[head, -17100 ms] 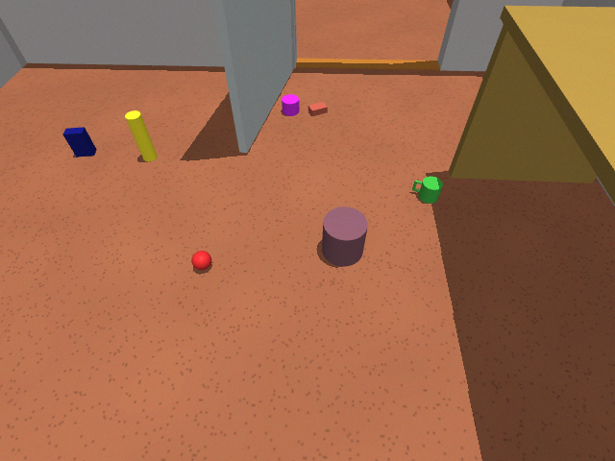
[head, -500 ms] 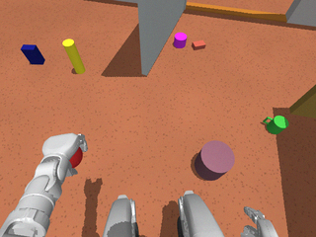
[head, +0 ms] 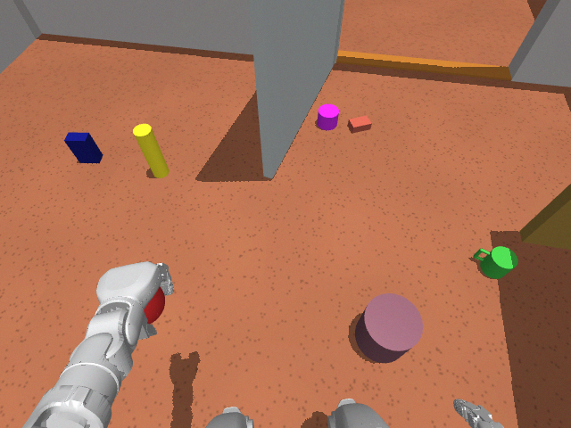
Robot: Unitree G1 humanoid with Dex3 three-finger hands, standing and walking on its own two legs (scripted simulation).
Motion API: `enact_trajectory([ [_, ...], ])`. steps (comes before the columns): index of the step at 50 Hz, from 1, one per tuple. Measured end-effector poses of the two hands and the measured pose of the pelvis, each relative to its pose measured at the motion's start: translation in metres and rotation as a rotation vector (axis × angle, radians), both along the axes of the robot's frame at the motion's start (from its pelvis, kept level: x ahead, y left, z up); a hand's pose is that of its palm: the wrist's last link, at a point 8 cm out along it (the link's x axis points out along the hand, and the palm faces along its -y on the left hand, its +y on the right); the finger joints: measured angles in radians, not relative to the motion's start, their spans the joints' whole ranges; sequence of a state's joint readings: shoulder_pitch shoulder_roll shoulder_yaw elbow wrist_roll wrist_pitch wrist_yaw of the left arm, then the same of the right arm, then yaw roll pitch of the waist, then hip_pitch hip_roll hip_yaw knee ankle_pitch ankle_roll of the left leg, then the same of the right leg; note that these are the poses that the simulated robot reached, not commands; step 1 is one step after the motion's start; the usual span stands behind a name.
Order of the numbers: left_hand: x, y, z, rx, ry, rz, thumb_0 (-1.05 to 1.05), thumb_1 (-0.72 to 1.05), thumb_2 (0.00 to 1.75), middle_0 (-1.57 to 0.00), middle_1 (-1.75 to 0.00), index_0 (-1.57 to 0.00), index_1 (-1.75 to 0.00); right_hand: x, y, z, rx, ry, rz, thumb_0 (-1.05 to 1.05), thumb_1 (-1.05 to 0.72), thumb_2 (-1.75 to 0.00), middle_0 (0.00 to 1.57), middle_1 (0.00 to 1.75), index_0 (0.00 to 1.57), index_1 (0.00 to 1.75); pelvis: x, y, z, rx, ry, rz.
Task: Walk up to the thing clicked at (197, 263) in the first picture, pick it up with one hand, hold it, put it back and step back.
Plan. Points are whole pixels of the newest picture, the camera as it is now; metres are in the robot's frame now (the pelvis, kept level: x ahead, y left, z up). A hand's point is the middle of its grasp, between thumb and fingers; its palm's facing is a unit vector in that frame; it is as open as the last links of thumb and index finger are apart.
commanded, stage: hold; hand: left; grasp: from above
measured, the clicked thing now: (140, 302) +0.33 +0.23 -0.10
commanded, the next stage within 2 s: crouch in 1.98 s
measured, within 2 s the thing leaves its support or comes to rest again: neither
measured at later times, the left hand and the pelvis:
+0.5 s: hand (132, 293) +0.33 +0.22 -0.04, palm faces -0.47 -0.06 -0.88, open 8.8 cm; pelvis +0.02 +0.00 +0.03, yaw -1 degrees
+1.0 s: hand (129, 303) +0.30 +0.22 -0.02, palm faces -0.47 -0.06 -0.88, open 8.8 cm; pelvis +0.01 +0.00 +0.04, yaw -1 degrees
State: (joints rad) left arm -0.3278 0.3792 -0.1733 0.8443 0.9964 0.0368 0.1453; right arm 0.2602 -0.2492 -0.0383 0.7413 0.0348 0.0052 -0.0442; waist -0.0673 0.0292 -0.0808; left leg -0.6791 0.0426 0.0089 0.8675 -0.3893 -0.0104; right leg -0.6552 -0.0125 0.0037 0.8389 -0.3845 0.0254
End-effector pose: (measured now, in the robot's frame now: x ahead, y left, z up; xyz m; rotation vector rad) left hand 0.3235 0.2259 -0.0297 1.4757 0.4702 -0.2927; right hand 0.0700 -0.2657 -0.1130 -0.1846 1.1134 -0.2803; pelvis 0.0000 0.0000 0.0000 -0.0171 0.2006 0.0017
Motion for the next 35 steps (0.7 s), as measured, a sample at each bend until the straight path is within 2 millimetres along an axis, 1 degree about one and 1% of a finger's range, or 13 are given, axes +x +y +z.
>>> enact_trajectory([
  [10,0.008,0.0,0.021,0.002,0.003,-0.015,-0.03,0.03,0.67,-0.6,-0.75,-0.76,-0.75,0.021,0.0,0.014,0.013,-0.026,0.001,0.01,-0.9,-0.9,0.21,0.3,0.2,0.3,0.014,0.0,0.015,0.006,-0.034,-0.002],
  [19,0.012,-0.001,0.039,0.005,-0.004,-0.032,-0.03,0.03,0.66,-0.59,-0.75,-0.76,-0.75,0.037,-0.002,0.025,0.017,-0.06,0.003,0.01,-0.9,-0.9,0.21,0.3,0.2,0.3,0.02,0.0,0.022,0.01,-0.063,-0.008],
  [25,0.009,-0.001,0.049,0.005,-0.003,-0.039,-0.03,0.03,0.66,-0.59,-0.75,-0.76,-0.75,0.042,-0.002,0.03,0.022,-0.08,0.007,0.01,-0.9,-0.9,0.21,0.3,0.2,0.3,0.02,0.0,0.026,0.012,-0.082,-0.011],
  [35,-0.001,-0.004,0.061,0.004,-0.003,-0.051,-0.03,0.04,0.65,-0.59,-0.75,-0.75,-0.75,0.047,0.001,0.035,0.035,-0.105,0.02,0.01,-0.9,-0.9,0.2,0.3,0.2,0.3,0.015,-0.001,0.031,0.016,-0.112,-0.016],
])
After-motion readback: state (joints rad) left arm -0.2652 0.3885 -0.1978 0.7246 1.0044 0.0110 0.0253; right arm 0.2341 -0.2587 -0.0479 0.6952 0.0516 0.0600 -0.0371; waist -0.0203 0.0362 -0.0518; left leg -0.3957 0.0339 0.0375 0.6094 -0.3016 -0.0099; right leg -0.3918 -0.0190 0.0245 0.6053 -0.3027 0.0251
